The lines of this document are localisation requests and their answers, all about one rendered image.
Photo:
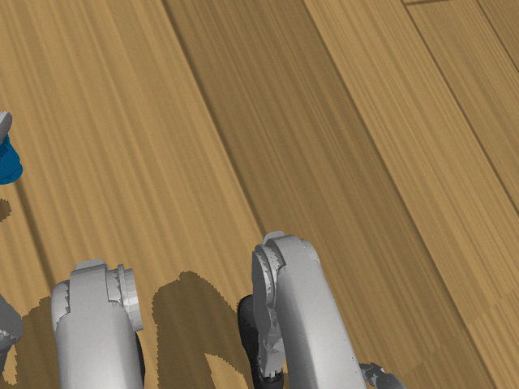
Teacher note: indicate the right robot hand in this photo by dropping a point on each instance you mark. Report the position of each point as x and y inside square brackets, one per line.
[375, 375]

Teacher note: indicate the right robot foot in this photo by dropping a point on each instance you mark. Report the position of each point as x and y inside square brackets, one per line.
[249, 336]

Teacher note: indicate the cup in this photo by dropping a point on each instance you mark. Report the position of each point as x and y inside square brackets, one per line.
[10, 167]

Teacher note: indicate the left robot arm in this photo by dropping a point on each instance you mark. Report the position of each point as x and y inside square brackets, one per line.
[11, 330]

